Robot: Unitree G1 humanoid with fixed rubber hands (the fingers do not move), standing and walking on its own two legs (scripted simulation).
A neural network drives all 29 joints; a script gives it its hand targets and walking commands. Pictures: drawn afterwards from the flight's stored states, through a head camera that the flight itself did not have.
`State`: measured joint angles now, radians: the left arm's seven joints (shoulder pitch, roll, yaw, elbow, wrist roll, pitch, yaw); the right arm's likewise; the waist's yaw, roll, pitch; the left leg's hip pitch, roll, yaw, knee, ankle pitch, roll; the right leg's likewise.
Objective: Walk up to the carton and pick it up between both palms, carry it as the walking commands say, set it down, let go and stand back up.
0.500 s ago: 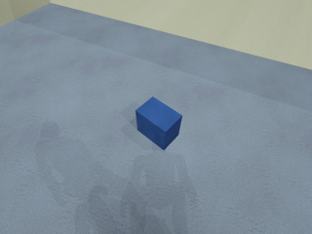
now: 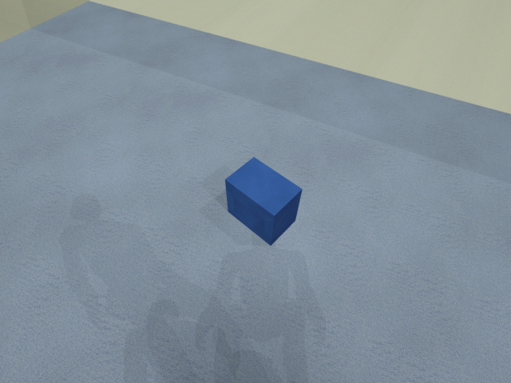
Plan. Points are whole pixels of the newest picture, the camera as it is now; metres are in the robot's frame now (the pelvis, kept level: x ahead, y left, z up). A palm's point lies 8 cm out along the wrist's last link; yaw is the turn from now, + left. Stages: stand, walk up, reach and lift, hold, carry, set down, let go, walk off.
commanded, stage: walk up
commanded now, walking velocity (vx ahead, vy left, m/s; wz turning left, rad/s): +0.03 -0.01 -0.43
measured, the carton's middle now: (262, 201) +0.88 -0.07 -0.65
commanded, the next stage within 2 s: none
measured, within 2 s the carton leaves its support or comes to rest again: neither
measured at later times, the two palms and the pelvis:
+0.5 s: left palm out of the picture +0.02 +0.22 -0.15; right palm out of the picture +0.02 -0.23 -0.14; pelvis +0.00 -0.01 +0.00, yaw +0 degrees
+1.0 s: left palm out of the picture +0.02 +0.22 -0.15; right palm out of the picture +0.01 -0.23 -0.15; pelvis +0.00 -0.01 +0.00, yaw +0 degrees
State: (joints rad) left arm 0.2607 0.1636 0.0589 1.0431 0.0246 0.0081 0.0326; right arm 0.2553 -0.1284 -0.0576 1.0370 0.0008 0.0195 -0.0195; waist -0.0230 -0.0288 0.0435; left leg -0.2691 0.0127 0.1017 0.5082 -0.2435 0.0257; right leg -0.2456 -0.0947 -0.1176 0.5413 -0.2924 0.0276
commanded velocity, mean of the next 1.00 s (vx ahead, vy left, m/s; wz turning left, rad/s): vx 0.00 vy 0.01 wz -0.01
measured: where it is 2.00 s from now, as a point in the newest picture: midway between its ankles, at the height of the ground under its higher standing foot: outside the picture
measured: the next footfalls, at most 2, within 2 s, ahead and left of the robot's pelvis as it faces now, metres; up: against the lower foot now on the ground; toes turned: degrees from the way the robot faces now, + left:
none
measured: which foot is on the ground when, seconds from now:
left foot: down 0.00-1.00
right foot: down 0.00-1.00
